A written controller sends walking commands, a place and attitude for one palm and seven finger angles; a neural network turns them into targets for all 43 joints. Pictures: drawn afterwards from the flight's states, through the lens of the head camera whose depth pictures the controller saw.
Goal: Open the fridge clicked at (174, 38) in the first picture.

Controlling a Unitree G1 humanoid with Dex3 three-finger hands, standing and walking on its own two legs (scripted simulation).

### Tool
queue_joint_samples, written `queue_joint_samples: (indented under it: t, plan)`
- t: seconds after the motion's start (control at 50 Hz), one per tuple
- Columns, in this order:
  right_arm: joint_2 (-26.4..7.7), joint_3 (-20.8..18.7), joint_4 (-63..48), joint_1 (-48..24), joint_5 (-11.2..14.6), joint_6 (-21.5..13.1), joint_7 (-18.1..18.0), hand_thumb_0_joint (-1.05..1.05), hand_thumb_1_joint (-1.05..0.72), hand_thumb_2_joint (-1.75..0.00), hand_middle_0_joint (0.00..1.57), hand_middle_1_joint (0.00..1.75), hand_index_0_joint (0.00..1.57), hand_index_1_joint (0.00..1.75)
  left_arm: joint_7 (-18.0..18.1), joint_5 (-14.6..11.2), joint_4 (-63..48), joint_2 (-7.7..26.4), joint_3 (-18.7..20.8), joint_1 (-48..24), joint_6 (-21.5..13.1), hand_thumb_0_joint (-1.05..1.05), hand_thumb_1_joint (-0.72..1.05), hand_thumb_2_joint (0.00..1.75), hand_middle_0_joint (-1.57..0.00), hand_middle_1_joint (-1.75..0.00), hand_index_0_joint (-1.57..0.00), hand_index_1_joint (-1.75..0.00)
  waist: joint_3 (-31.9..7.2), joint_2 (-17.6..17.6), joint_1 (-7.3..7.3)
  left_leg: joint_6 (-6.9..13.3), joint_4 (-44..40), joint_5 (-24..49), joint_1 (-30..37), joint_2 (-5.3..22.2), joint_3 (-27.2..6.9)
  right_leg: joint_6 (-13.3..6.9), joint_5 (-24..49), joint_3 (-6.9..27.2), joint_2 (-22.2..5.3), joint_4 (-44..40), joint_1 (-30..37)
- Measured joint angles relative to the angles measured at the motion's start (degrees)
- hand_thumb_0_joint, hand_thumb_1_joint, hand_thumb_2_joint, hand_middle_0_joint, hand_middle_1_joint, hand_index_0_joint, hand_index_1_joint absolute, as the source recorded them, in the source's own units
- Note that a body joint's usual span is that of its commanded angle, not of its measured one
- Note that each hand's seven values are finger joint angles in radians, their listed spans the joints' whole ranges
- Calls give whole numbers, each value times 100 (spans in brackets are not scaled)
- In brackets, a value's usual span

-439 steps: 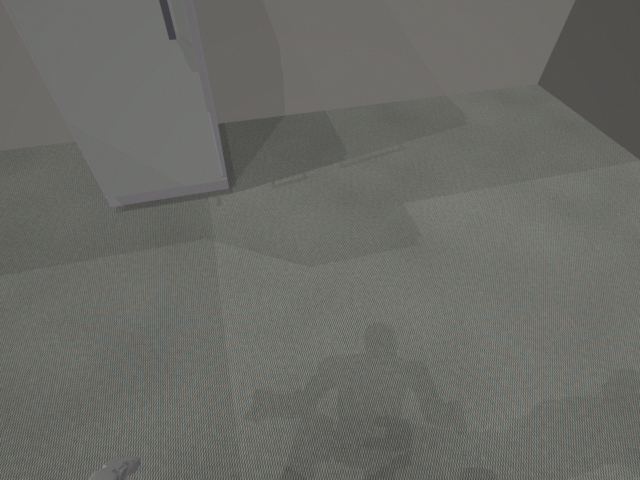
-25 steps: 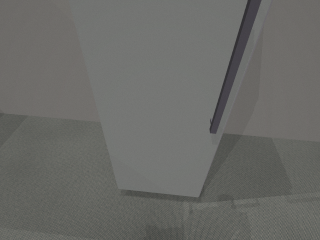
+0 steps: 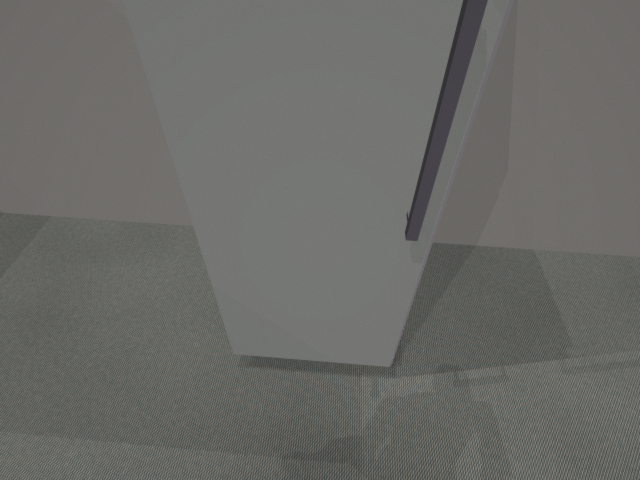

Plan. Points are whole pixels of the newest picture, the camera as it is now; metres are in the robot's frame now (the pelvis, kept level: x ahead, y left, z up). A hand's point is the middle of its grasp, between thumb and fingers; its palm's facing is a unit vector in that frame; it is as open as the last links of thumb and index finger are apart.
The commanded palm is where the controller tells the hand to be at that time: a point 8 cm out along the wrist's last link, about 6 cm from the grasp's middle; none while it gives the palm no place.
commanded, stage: look again from close up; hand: right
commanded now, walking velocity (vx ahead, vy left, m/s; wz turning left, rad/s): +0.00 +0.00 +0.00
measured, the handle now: (437, 125) +0.56 -0.13 +0.18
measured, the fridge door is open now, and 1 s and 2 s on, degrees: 0 0 0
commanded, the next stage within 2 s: shuffle to correct the standing spot in 0.78 s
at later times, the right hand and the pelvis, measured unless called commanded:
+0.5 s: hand out of the picture +0.09 -0.22 -0.15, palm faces -0.02 +0.95 -0.31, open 7.4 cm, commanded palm none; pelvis +0.02 +0.01 +0.00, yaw +0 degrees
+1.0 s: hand out of the picture +0.10 -0.22 -0.15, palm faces -0.01 +0.94 -0.33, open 7.4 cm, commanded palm none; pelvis +0.04 +0.02 +0.01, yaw +0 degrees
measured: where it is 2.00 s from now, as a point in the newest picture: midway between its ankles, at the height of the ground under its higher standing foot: outside the picture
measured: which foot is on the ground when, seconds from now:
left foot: down 0.00-1.00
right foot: down 0.00-1.00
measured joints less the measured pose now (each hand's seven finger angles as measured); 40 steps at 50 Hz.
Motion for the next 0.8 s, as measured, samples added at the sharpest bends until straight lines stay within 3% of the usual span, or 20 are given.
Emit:
queue_joint_samples:
  t: [0.4,0.8]
  plan:
    - [232,101,126,-289,13,-91,-29,1,-90,-90,20,30,20,30,17,-36,116,-56,-40,-551,-74,1,91,90,-20,-30,-20,-30,114,-38,-23,-33,-170,-35,209,-22,2,30,-12,8,-10,-270,257]
    - [79,90,153,-618,21,-109,-15,1,-90,-90,20,30,20,30,28,-26,219,137,-83,-820,-62,1,91,90,-20,-30,-20,-30,129,-103,-15,38,-427,-22,480,-106,65,119,76,51,-87,-637,565]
